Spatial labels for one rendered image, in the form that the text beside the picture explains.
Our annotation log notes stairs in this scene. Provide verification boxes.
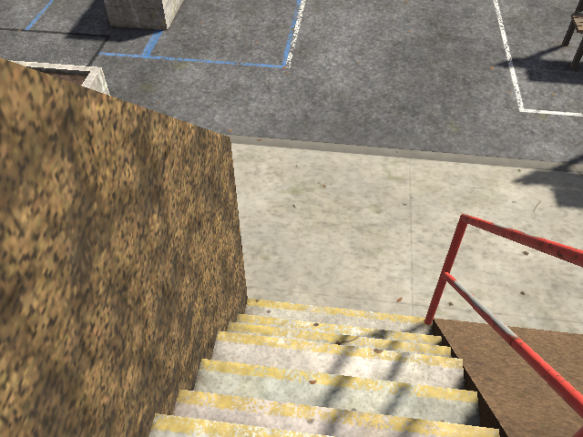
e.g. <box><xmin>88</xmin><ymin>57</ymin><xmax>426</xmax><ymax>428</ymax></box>
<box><xmin>148</xmin><ymin>299</ymin><xmax>500</xmax><ymax>437</ymax></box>

